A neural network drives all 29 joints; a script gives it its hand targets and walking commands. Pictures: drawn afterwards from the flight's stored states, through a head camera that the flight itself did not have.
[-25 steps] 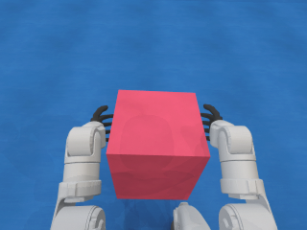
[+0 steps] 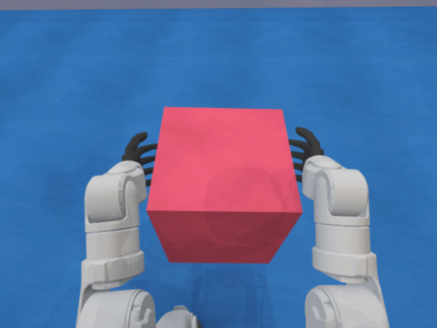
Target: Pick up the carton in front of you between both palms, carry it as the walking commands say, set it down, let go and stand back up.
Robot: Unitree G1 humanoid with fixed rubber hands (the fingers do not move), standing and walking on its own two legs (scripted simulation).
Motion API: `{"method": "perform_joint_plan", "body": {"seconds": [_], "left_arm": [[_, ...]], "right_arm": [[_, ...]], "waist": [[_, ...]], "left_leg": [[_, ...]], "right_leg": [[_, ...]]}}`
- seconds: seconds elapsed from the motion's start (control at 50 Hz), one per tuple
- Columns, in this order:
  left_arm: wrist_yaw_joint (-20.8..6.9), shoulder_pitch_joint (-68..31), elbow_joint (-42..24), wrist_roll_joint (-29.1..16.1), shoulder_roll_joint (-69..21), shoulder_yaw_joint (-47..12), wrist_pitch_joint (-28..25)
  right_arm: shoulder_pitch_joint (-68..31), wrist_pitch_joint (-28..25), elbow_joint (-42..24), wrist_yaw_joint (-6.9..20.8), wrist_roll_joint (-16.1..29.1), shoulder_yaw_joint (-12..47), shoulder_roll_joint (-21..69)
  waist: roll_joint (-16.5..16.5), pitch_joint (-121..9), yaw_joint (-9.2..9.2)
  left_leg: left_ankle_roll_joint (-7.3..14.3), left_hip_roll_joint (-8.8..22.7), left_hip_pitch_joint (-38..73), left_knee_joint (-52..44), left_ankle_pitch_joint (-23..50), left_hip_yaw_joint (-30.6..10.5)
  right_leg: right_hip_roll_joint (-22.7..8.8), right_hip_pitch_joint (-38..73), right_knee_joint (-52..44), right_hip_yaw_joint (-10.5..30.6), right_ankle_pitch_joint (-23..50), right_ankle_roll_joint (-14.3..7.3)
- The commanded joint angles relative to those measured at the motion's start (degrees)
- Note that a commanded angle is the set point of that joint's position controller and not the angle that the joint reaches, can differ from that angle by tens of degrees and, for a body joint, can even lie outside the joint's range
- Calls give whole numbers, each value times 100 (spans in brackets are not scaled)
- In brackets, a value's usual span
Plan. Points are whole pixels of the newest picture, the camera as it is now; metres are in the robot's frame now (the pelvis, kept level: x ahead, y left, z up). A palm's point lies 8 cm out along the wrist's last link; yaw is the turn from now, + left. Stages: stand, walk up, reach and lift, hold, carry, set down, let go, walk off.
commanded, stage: carry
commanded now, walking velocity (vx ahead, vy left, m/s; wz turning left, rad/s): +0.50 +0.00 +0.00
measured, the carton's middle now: (221, 192) +0.36 +0.01 +0.03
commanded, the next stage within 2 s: none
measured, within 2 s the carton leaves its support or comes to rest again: neither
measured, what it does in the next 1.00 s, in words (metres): walks ahead: left foot, then right foot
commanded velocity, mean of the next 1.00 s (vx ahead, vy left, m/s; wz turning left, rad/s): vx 0.50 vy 0.00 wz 0.00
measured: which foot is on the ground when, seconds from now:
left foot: up 0.00-0.12, down 0.14-0.66, up 0.68-1.00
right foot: down 0.00-0.14, up 0.16-0.62, down 0.64-1.00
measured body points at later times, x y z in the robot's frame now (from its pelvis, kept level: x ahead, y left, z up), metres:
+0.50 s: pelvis +0.33 +0.01 +0.00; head +0.32 +0.02 +0.45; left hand +0.61 +0.15 +0.07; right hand +0.59 -0.15 +0.07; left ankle +0.24 +0.09 -0.75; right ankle +0.46 -0.15 -0.70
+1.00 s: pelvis +0.64 -0.05 +0.00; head +0.63 -0.06 +0.45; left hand +0.92 +0.10 +0.09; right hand +0.92 -0.20 +0.08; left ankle +0.78 +0.11 -0.70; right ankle +0.58 -0.12 -0.75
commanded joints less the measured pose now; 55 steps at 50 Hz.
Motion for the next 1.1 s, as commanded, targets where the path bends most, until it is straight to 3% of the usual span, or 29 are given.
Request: {"method": "perform_joint_plan", "body": {"seconds": [0.0,0.04,0.08,0.1,0.12,0.14,0.16,0.18,0.2,0.22,0.24,0.28,0.32,0.4,0.54,0.58,0.6,0.62,0.64,0.66,0.68,0.72,0.74,0.78,0.82,0.86,0.94,1.04,1.08], "left_arm": [[-1662,-3336,-296,-2384,-5846,-4030,99],[-1672,-2992,-315,-2272,-5932,-4029,121],[-1677,-2567,-414,-2170,-5988,-4079,120],[-1687,-2442,-519,-2148,-6006,-4128,113],[-1700,-2360,-643,-2120,-6022,-4205,102],[-1725,-2297,-782,-2116,-6036,-4284,97],[-1750,-2288,-923,-2184,-6284,-4451,106],[-1755,-2225,-1039,-2187,-6284,-4520,65],[-1759,-2065,-1169,-2225,-6383,-4590,3],[-1749,-1887,-1325,-2231,-6454,-4652,-71],[-1731,-1673,-1454,-2209,-6500,-4710,-140],[-1661,-1135,-1713,-2121,-6412,-4823,-235],[-1610,-744,-1930,-2099,-6436,-4948,-289],[-1547,-278,-2192,-2053,-6080,-5036,-259],[-1584,-276,-2319,-2137,-5354,-4972,92],[-1588,-251,-2222,-2113,-5205,-4875,190],[-1590,-197,-2120,-2083,-5161,-4809,228],[-1596,-152,-2038,-2056,-5098,-4742,256],[-1599,-228,-1917,-1981,-4963,-4639,247],[-1594,-221,-1731,-2010,-5065,-4627,231],[-1603,-320,-1813,-2073,-5187,-4623,227],[-1631,-537,-1892,-2159,-5600,-4721,157],[-1654,-667,-1946,-2200,-5776,-4770,120],[-1709,-710,-1961,-2245,-5966,-4848,38],[-1741,-642,-2032,-2286,-5948,-4857,7],[-1760,-607,-2180,-2321,-5881,-4885,0],[-1731,-431,-2334,-2285,-5578,-4832,79],[-1687,-113,-2061,-2068,-5323,-4716,200],[-1674,-91,-1966,-2018,-5322,-4716,214]], "right_arm": [[-3049,-4,-105,1282,2169,3996,6009],[-2812,44,-160,1371,2189,4020,6133],[-2494,71,-212,1460,2204,4068,6226],[-2289,66,-231,1505,2199,4100,6294],[-2085,50,-295,1556,2180,4108,6329],[-1789,42,-357,1605,2146,4076,6326],[-1831,-38,-394,1631,2074,4128,6238],[-1571,-58,-502,1659,2131,4197,6384],[-1525,-107,-820,1678,2197,4297,6438],[-1483,-152,-1106,1691,2240,4399,6509],[-1443,-201,-1383,1701,2277,4506,6536],[-984,-263,-1621,1743,2353,4632,6630],[-583,-284,-1813,1778,2388,4660,6432],[-86,-223,-2000,1821,2392,4673,5992],[125,41,-2029,1721,2183,4480,5266],[67,132,-1990,1694,2155,4456,5141],[32,179,-1979,1686,2154,4458,5074],[-75,218,-1970,1679,2158,4446,4977],[-328,289,-2058,1675,2200,4509,4970],[-499,319,-2037,1688,2247,4549,4992],[-541,297,-1842,1696,2275,4573,5178],[-567,204,-1785,1725,2311,4588,5515],[-565,152,-1760,1726,2299,4586,5651],[-549,51,-1788,1697,2225,4668,5799],[-417,-24,-1801,1665,2183,4690,5958],[-330,-55,-1919,1625,2148,4692,5945],[-182,20,-2083,1565,2140,4681,5701],[-50,182,-1922,1622,2135,4618,5435],[-64,212,-1844,1659,2165,4587,5416]], "waist": [[-807,-1720,82],[-862,-1526,70],[-973,-1716,28],[-916,-1945,-76],[-667,-2264,-194],[92,-2688,-282],[1506,-2817,-193],[1352,-2595,-227],[1032,-2450,-227],[384,-2374,-219],[142,-2225,-193],[331,-2254,-160],[534,-2180,-168],[694,-1718,-189],[850,-923,-244],[909,-1050,-175],[738,-1326,-91],[432,-1705,18],[-906,-2187,73],[-1935,-2276,132],[-1412,-2178,28],[-389,-2016,-22],[-264,-1930,-66],[-527,-1896,-82],[-656,-1776,-73],[-671,-1616,-64],[-650,-1387,-34],[-793,-953,14],[-877,-862,18]], "left_leg": [[41,-175,-167,-846,556,362],[145,-280,153,-1406,825,550],[261,-496,1201,-1837,945,821],[296,-611,2149,-2128,1036,949],[341,-373,3385,-2098,853,733],[506,807,4480,-1950,696,-842],[1434,2066,5701,-2373,489,-3325],[1595,2054,5609,-2674,534,-3459],[1481,1908,5355,-2640,947,-2874],[1291,1793,5011,-2674,1160,-2401],[1129,1718,4594,-2812,1180,-2010],[970,1505,4264,-3042,915,-1401],[1039,1421,4194,-3178,881,-1045],[979,1154,4208,-3208,1433,-447],[669,1049,4225,-2964,2347,55],[510,1006,4079,-2278,3202,332],[343,797,3786,-1419,3343,650],[201,650,3019,-392,2530,692],[-76,139,1531,1388,983,594],[-120,-494,237,2630,-1668,132],[75,-160,-143,3313,-1799,-448],[211,360,-128,3050,-1276,-616],[215,521,65,2570,-951,-651],[177,499,334,1972,-588,-421],[74,498,315,1342,-355,-248],[-37,492,54,669,-5,-87],[-64,376,-89,-398,559,208],[101,141,24,-1220,819,484],[183,-23,514,-1595,901,667]], "right_leg": [[-1187,1983,65,551,4456,-311],[-1154,2030,158,355,4944,-242],[-1125,1878,788,97,5826,-76],[-1067,1526,1458,-174,5840,64],[-955,701,2360,-351,4795,216],[-748,-360,3632,-309,2706,319],[78,-2451,4938,50,-219,501],[81,-3153,5738,627,-1122,370],[-191,-3338,5893,784,-994,274],[-425,-3261,5588,844,-637,256],[-602,-3165,5179,827,-402,283],[-639,-2853,4497,632,-145,405],[-619,-2896,3937,433,-147,537],[-612,-3128,2724,40,526,658],[-398,-2664,1453,-387,1408,369],[-177,-1744,1170,-624,1263,257],[94,-772,920,-877,1018,244],[-214,414,989,-500,660,237],[-1751,1556,545,2090,-177,-438],[-2445,2075,-224,3824,387,-963],[-2448,1944,-143,3368,891,-960],[-2159,1115,-105,2352,1164,-626],[-2014,701,-294,1932,886,-427],[-1860,321,-573,1339,378,-292],[-1780,221,-833,1019,116,-338],[-1715,456,-968,842,325,-399],[-1514,924,-811,416,1383,-343],[-1446,1327,-481,88,2528,-228],[-1364,1374,38,-158,3738,-56]]}}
